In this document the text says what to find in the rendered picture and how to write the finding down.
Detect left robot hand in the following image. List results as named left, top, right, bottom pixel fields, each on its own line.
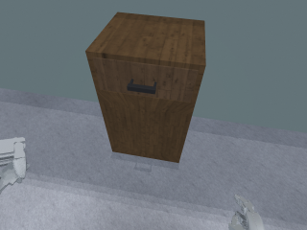
left=0, top=137, right=30, bottom=195

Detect cabinet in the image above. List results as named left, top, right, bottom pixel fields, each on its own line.
left=85, top=12, right=206, bottom=163

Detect handle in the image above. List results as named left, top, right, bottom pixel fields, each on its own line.
left=127, top=79, right=157, bottom=94

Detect drawer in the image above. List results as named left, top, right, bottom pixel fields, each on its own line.
left=92, top=57, right=199, bottom=103

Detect right robot hand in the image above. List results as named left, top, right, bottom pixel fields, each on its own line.
left=228, top=195, right=266, bottom=230

